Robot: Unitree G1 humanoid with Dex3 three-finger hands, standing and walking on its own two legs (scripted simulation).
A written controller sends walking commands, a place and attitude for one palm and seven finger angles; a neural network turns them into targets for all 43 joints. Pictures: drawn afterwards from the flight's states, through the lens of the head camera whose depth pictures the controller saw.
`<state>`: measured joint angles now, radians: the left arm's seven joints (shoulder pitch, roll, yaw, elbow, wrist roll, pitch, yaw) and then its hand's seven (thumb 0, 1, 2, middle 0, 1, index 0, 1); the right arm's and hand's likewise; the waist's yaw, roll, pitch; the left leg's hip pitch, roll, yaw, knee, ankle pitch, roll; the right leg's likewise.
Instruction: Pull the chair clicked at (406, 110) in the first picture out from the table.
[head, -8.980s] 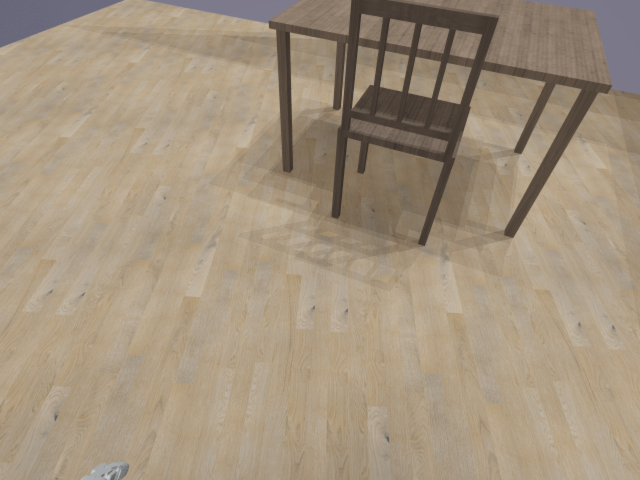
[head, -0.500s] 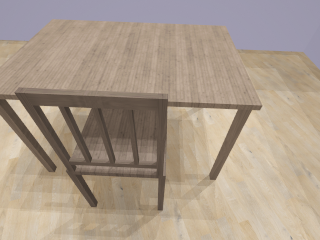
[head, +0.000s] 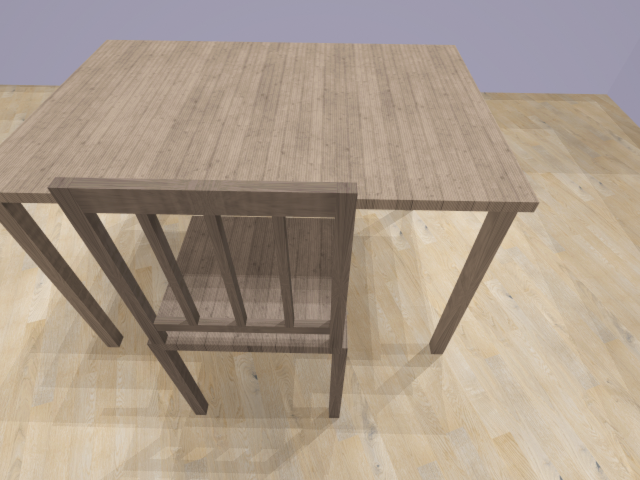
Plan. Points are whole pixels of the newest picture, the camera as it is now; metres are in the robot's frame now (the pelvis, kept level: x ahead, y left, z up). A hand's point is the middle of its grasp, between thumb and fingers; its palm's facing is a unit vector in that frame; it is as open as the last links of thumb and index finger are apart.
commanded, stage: look again from close up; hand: left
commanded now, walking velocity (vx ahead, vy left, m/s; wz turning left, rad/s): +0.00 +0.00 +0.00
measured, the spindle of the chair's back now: (229, 275) +0.45 +0.19 -0.07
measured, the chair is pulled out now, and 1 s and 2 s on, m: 0.00 0.00 0.00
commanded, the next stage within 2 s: raise the hand toward the chair's back in 0.26 s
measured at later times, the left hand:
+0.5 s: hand out of the picture +0.13 +0.19 -0.09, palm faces +0.25 -0.94 -0.23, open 7.4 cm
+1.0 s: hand (197, 465) +0.15 +0.16 -0.04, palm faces +0.07 -0.99 -0.10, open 11.1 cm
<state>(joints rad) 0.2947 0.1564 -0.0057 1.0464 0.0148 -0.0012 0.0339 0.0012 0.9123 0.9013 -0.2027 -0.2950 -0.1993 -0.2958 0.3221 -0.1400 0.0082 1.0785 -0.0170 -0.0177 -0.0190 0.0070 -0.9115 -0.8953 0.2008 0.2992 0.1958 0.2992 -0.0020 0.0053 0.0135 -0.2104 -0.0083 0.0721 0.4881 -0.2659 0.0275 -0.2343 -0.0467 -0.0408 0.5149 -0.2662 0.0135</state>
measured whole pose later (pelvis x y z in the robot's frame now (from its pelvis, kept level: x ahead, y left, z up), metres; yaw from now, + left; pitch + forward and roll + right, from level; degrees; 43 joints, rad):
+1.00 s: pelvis -0.04 -0.04 -0.11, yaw +3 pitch +15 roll -2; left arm 0.42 0.21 0.17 -0.02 -0.29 -0.61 -0.32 0.01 0.36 0.67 -0.14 -0.21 -0.14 -0.21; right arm 0.12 -0.22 -0.01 0.57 0.02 -0.27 -0.05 0.01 -0.90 -0.90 0.20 0.30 0.20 0.30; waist 0.05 0.03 -0.14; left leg -1.00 0.05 -0.07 1.29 -0.55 -0.04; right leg -0.95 -0.02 -0.16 1.25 -0.56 -0.07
